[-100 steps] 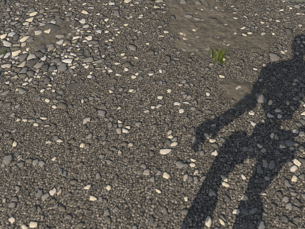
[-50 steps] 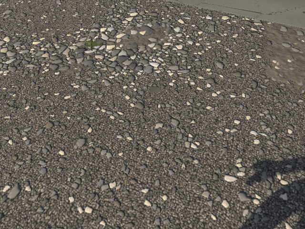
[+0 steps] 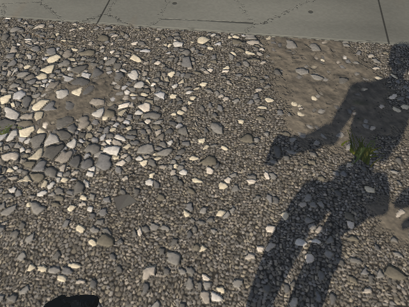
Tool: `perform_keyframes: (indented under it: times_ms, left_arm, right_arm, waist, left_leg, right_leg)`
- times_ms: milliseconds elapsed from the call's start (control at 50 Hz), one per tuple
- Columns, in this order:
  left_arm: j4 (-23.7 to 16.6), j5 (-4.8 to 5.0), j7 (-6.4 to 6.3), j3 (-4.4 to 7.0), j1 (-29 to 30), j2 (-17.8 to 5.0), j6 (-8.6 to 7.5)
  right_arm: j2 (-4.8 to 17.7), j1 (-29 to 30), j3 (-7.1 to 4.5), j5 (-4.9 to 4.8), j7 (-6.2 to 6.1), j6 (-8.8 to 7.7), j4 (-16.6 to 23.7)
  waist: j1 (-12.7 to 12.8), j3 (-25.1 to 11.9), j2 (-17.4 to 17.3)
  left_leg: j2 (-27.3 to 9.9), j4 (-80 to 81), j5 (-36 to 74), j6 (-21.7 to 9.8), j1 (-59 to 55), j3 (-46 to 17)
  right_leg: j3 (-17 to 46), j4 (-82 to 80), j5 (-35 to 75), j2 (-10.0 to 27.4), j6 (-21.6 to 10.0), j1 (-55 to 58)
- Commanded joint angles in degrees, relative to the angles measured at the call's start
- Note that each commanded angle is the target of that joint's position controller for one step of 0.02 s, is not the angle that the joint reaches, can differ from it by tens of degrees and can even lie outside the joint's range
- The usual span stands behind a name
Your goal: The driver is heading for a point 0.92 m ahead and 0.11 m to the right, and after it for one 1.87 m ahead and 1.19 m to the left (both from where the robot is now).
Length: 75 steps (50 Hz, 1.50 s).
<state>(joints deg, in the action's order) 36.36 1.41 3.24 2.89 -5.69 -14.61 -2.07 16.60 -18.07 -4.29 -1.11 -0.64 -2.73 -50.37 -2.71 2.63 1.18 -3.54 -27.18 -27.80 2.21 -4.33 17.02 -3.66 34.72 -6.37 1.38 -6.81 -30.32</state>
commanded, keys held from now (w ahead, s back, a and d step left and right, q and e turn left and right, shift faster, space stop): w+e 0.40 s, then w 0.60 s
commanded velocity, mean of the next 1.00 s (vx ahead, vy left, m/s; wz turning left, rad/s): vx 0.50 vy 0.00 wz -0.36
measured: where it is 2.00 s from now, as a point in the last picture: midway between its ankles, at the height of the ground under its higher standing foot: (264, 211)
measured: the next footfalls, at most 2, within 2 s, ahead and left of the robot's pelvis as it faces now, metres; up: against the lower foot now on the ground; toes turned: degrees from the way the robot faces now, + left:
left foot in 0.48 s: +0.47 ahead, +0.07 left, +0.00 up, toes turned -20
right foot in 1.00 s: +0.64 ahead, -0.26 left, +0.00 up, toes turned -21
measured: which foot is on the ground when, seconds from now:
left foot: down 0.00-0.00, up 0.02-0.46, down 0.48-1.00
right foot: down 0.00-0.50, up 0.52-0.98, down 1.00-1.00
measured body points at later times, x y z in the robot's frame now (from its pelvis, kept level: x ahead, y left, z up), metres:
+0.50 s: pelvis +0.29 +0.00 +0.01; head +0.31 -0.01 +0.46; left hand +0.42 +0.28 -0.10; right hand +0.44 -0.29 -0.06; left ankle +0.43 +0.08 -0.72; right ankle +0.13 -0.08 -0.71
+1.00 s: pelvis +0.53 -0.10 +0.01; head +0.56 -0.12 +0.46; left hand +0.84 +0.01 -0.04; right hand +0.40 -0.36 -0.12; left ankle +0.43 +0.08 -0.71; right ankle +0.60 -0.24 -0.72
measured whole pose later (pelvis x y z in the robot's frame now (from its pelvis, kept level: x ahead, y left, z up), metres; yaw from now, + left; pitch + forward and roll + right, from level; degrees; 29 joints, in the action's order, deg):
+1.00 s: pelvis +0.53 -0.10 +0.01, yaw -20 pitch +3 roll +2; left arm 34.0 0.6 2.0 1.6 -1.8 -14.4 -4.9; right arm 17.2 -24.3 -2.8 -1.3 0.4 -3.1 -50.7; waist -5.9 0.7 0.8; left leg -0.4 -22.9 -24.7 0.6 -0.7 0.5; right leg -0.6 28.4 -2.6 0.9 -3.6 -27.3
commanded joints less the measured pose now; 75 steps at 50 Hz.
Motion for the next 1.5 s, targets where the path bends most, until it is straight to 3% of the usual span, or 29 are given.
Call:
perform_keyframes:
  times_ms: [20, 40, 60, 100, 140, 220, 300, 380, 440, 480, 500, 520, 540, 560, 580, 640, 760, 920, 980, 1000, 1020, 1040, 1060, 1120, 1200, 1300, 1440, 1480, 1500]
  left_arm:
    - [0.9, 0.32, -2.04, 6.99, -19.6, -20.0, 0.22]
    - [-1.5, -0.40, -1.54, 5.86, -21.0, -17.5, -1.04]
    - [-0.9, -0.88, -1.18, 4.79, -19.5, -13.4, -1.78]
    - [-1.8, -0.46, -1.29, 3.66, -11.9, -9.9, -2.16]
    - [-3.4, -1.27, -1.70, 2.86, -8.2, -8.1, -2.23]
    - [-2.4, -0.67, -3.14, 3.50, -10.1, -10.7, -2.41]
    - [-1.2, -0.25, -4.01, 3.63, -12.8, -11.2, -1.62]
    - [0.3, 0.19, -4.07, 3.70, -15.3, -11.1, -1.07]
    - [0.6, -0.17, -4.36, 3.57, -14.6, -10.3, -0.61]
    - [0.4, -0.62, -4.14, 2.35, -14.1, -6.9, -0.57]
    - [-0.6, -1.70, -4.16, 1.09, -15.2, -3.9, -0.68]
    - [-1.0, 0.56, -4.16, 0.57, -24.1, -2.2, -1.28]
    - [0.7, 1.11, -4.37, 1.44, -22.3, -8.0, -1.39]
    - [-0.1, 0.73, -4.22, 2.02, -15.2, -10.3, -1.38]
    - [-1.0, -0.13, -4.30, 1.82, -11.3, -9.6, -1.47]
    - [-1.8, -0.77, -3.50, 1.56, -9.7, -6.9, -1.92]
    - [-3.9, -1.19, -3.00, -0.18, -2.3, -3.2, -2.37]
    - [-6.7, -0.09, -1.02, 0.15, 7.5, -4.4, -3.27]
    - [-3.1, -0.84, -1.47, 2.49, -5.3, -8.6, -3.26]
    - [-1.2, -1.48, -2.14, 3.71, -15.6, -12.3, -2.99]
    - [-0.7, -2.26, -2.33, 4.63, -19.1, -17.4, -2.58]
    - [-0.5, -1.61, -2.25, 3.52, -20.3, -12.4, -2.49]
    - [-0.3, -1.31, -2.29, 2.57, -16.8, -10.1, -2.64]
    - [-0.4, -2.33, -1.74, 1.13, -6.8, -5.6, -3.55]
    - [1.6, -2.79, -2.38, 1.86, -3.4, -7.1, -4.76]
    - [3.5, -2.27, -4.67, 2.37, -4.1, -9.0, -2.72]
    - [5.0, 0.02, -5.47, 3.59, -4.3, -11.4, 0.57]
    - [5.3, 0.02, -5.70, 3.32, -6.2, -10.2, 0.86]
    - [3.6, -2.56, -5.35, 2.33, -7.5, -7.8, 0.26]
  right_arm:
    - [1.2, -1.6, 0.71, 2.33, 0.02, -1.58, 7.5]
    - [4.1, 1.3, 0.88, 0.65, 0.89, -4.26, 9.0]
    - [8.0, 7.8, -0.17, -1.56, 1.46, -5.48, 10.8]
    - [6.9, 8.8, 0.21, 0.09, 0.92, -6.07, 10.5]
    - [7.8, 6.7, -0.52, 1.06, 0.96, -4.61, 10.1]
    - [4.7, 10.1, 0.37, 2.18, 0.65, -2.85, 11.3]
    - [3.1, 18.5, 1.27, 1.60, 1.19, -3.14, 13.2]
    - [5.1, 22.0, 0.60, 0.76, 2.00, -4.05, 14.8]
    - [6.9, 18.5, -0.38, 0.60, 2.42, -4.92, 14.1]
    - [8.9, 8.9, -1.72, 1.60, 2.05, -5.59, 11.9]
    - [11.9, 0.3, -2.33, 2.24, 1.71, -5.56, 11.2]
    - [15.9, -4.1, -3.54, 2.37, 2.46, -4.89, 8.1]
    - [9.9, -2.8, -2.27, 0.54, 2.80, -4.78, 9.0]
    - [6.8, -0.5, -1.41, 0.37, 2.52, -4.35, 9.4]
    - [6.1, 2.1, -0.93, 1.05, 2.40, -3.94, 9.9]
    - [4.1, 3.8, 0.03, 1.66, 2.02, -3.88, 9.1]
    - [8.0, 0.6, -0.66, 0.38, 1.30, -3.44, 6.3]
    - [10.0, -4.9, -0.65, -0.56, 1.16, -1.44, 2.8]
    - [10.3, -3.4, -0.58, -0.53, 0.71, -0.72, 2.8]
    - [7.8, -2.7, 0.57, 0.68, 0.57, -0.95, 4.3]
    - [1.1, -8.6, 2.64, 0.97, 0.74, -2.06, 5.9]
    - [5.7, -7.2, 1.68, -0.20, 1.06, -2.98, 4.9]
    - [8.7, -2.7, 0.65, -1.53, 1.33, -3.27, 6.2]
    - [7.0, -0.1, 0.16, -0.14, 0.70, -1.59, 5.8]
    - [3.9, -1.7, 0.15, 0.28, -0.03, 1.19, 6.0]
    - [2.1, 6.4, 0.67, 0.72, 1.67, 1.26, 10.0]
    - [4.6, 9.6, -0.95, 0.83, 3.79, 2.14, 15.4]
    - [8.3, 1.7, -2.80, 1.04, 2.91, 1.68, 14.2]
    - [15.4, -1.9, -4.59, 1.55, 1.32, 1.87, 14.9]
  waist:
    - [6.4, -15.1, 13.8]
    - [8.5, -26.2, 9.7]
    - [10.2, -19.4, 4.9]
    - [5.0, -9.2, -1.6]
    - [1.8, -7.1, -0.3]
    - [2.0, -4.4, -0.1]
    - [5.5, -2.9, 3.2]
    - [6.7, -2.8, 4.6]
    - [4.7, -3.3, 7.1]
    - [0.0, -8.8, 6.2]
    - [-2.8, -16.9, -1.5]
    - [1.5, -20.0, -23.0]
    - [-0.4, -14.9, -14.2]
    - [-1.8, -8.3, -8.5]
    - [-0.9, -5.5, -4.3]
    - [1.9, -3.3, -6.7]
    - [0.0, -2.2, -5.5]
    - [-2.1, 0.3, -6.6]
    - [5.6, -7.3, -5.5]
    - [10.0, -15.3, -1.4]
    - [7.4, -21.9, 13.8]
    - [9.4, -23.2, 11.7]
    - [8.8, -14.2, 8.3]
    - [2.8, -5.1, 3.4]
    - [-0.2, -4.1, 3.8]
    - [2.7, -4.3, 3.0]
    - [3.0, -4.6, 3.5]
    - [-0.6, -9.2, -1.1]
    - [-0.5, -14.3, -13.3]
  left_leg:
    - [1.7, -47.0, 2.2, -1.6, 38.4, -5.3]
    - [6.4, -56.6, -7.2, -1.5, 46.9, -20.8]
    - [3.1, -55.8, -1.5, -2.8, 52.3, -23.3]
    - [-1.7, -45.4, 6.6, -3.6, 47.9, -22.5]
    - [-3.2, -40.1, 9.7, -2.6, 41.1, -22.6]
    - [-2.0, -28.2, 16.5, 1.2, 40.2, -20.3]
    - [1.6, -10.4, 30.5, 1.8, 36.0, -19.7]
    - [3.3, -3.2, 30.7, 0.6, 33.4, -21.3]
    - [3.2, -1.0, 25.1, -1.8, 29.6, -20.9]
    - [1.1, 1.4, 25.0, -5.5, 14.9, -21.1]
    - [-8.7, 0.8, 23.2, -9.3, 0.5, -32.5]
    - [-18.7, 8.5, 8.5, -18.9, -13.3, -60.9]
    - [-18.5, 11.2, -3.7, -18.0, -11.1, -63.4]
    - [-16.2, 11.2, -1.9, -15.6, -4.9, -53.7]
    - [-13.8, 11.8, 4.7, -14.5, 1.4, -47.1]
    - [-9.0, 14.9, 18.5, -14.4, 9.8, -37.1]
    - [-8.1, 18.3, 29.5, -15.1, 10.7, -27.5]
    - [-10.5, 14.7, 32.1, -12.1, 5.2, -24.9]
    - [-7.3, -0.9, 50.3, -9.2, 6.6, -20.7]
    - [-4.6, -16.3, 40.7, -7.1, 16.5, -18.3]
    - [5.1, -37.6, 5.9, -3.2, 39.4, -16.4]
    - [4.3, -45.7, -4.7, -3.5, 46.1, -24.0]
    - [1.6, -47.4, -0.6, -3.9, 49.8, -24.0]
    - [-2.7, -40.2, 7.7, -2.2, 40.9, -22.8]
    - [-1.2, -34.7, 13.9, 0.5, 36.8, -22.0]
    - [-1.0, -17.7, 28.0, 0.1, 34.6, -18.6]
    - [1.5, -8.1, 16.9, -4.1, 33.5, -14.8]
    - [4.3, 2.0, 33.0, -7.9, 19.1, -15.4]
    - [-8.1, -0.5, 63.9, -14.2, 4.2, -32.3]
  right_leg:
    - [31.1, -6.0, -4.6, 11.8, -13.5, 47.8]
    - [54.2, -16.1, -11.7, 19.0, -20.1, 54.6]
    - [46.2, -18.0, -9.1, 17.3, -16.0, 51.4]
    - [31.7, -17.6, 1.5, 12.1, -11.6, 34.4]
    - [26.4, -19.9, 9.1, 9.4, -10.8, 25.2]
    - [20.1, -21.6, 14.5, 6.7, -10.5, 17.9]
    - [17.6, -20.3, 5.9, 3.3, -6.6, 15.6]
    - [23.2, -16.4, 0.5, 5.4, -5.4, 19.2]
    - [26.8, -11.8, 1.4, 7.3, -4.2, 23.1]
    - [23.5, -0.5, 8.0, 3.0, -1.2, 21.4]
    - [18.4, 16.3, -3.1, -1.1, 1.1, 13.8]
    - [13.5, 33.2, -27.3, -8.0, 4.8, -6.9]
    - [16.4, 39.6, -25.6, -4.5, 5.3, -13.8]
    - [15.3, 40.5, -20.3, -2.6, 5.1, -15.4]
    - [13.2, 38.9, -16.5, -0.7, 5.1, -13.6]
    - [10.5, 30.9, -11.3, 3.3, 5.3, -8.7]
    - [6.4, 12.6, -1.0, 4.4, 7.1, -8.6]
    - [4.1, -3.8, 3.4, 1.1, 4.8, -2.1]
    - [1.5, -8.2, 2.6, -1.9, 1.1, 17.9]
    - [10.1, -5.9, 4.4, 6.3, -2.4, 34.4]
    - [36.0, -10.6, -5.0, 20.7, -10.8, 52.4]
    - [44.7, -15.7, -12.4, 22.0, -11.7, 51.5]
    - [35.7, -16.6, -11.5, 20.3, -9.2, 44.6]
    - [16.5, -19.7, 17.8, 13.8, -5.7, 25.3]
    - [5.5, -21.9, 34.1, 12.9, -5.9, 18.4]
    - [-2.4, -21.6, 30.7, 11.4, -4.4, 21.1]
    - [-2.5, -9.5, 31.8, 15.1, -2.4, 29.1]
    - [-6.0, 6.5, 30.5, 9.2, 2.6, 25.0]
    - [-7.4, 24.2, 4.9, 3.5, 7.3, 10.1]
